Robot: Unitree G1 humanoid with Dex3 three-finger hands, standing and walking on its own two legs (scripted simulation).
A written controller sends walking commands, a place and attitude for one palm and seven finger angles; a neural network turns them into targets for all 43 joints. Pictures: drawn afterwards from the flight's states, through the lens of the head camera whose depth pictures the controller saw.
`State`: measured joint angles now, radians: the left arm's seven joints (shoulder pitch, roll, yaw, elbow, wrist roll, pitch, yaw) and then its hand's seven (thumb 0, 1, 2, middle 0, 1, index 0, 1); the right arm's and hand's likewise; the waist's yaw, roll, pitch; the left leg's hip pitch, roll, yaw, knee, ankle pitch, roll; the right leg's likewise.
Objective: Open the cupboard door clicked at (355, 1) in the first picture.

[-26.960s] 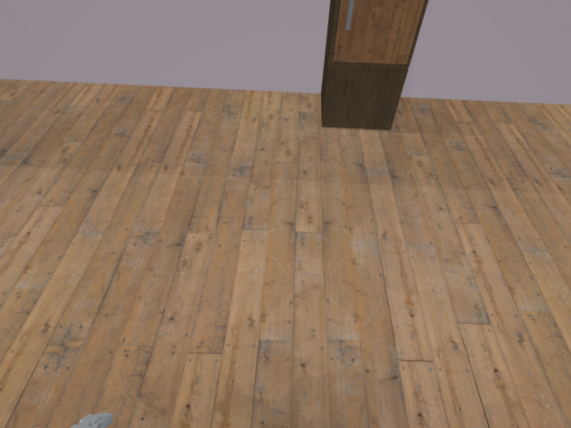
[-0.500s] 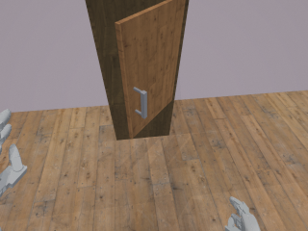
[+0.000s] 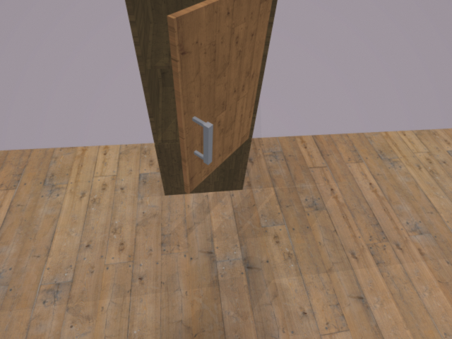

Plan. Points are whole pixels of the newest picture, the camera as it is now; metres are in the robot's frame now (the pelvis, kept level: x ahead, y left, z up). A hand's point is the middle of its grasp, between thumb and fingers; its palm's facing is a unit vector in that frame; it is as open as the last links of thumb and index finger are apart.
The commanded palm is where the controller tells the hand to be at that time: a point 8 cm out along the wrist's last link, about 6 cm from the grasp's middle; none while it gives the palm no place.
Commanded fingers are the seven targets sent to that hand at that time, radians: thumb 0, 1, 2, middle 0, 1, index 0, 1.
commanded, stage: let the arm hang, fingers relaxed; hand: left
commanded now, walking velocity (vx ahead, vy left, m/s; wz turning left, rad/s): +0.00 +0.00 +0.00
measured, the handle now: (202, 141) +0.63 +0.09 -0.09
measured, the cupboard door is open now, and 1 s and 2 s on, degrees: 45 45 45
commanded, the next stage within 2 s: look to check the result in 0.76 s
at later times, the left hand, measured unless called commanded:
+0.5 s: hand out of the picture -0.02 +0.16 -0.17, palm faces +0.05 -0.98 -0.20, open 7.4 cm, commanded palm none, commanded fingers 0.00 0.90 0.90 -0.20 -0.30 -0.20 -0.30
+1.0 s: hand out of the picture +0.00 +0.13 -0.17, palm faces +0.06 -0.98 -0.19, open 7.4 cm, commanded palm none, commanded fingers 0.00 0.90 0.90 -0.20 -0.30 -0.20 -0.30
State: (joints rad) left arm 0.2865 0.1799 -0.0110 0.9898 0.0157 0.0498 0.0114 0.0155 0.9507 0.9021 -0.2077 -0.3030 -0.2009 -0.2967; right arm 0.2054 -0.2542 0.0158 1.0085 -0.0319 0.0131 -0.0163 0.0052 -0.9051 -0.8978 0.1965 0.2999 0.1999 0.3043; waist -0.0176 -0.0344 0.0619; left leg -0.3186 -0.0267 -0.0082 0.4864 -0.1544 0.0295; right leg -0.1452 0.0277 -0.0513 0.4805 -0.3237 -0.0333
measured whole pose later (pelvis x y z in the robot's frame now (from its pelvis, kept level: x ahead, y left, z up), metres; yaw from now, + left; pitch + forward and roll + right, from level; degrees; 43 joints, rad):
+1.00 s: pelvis +0.03 -0.03 +0.00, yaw +0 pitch -2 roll +1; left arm 0.34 0.12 0.01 1.14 0.00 0.00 0.04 0.00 0.91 0.90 -0.20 -0.30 -0.20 -0.30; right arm 0.28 -0.13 0.01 1.15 -0.02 0.00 -0.05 0.00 -0.91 -0.90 0.19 0.30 0.20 0.30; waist 0.00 0.01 0.05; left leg -0.23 -0.01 -0.02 0.44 -0.19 -0.01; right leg -0.04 0.05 -0.05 0.40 -0.34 -0.07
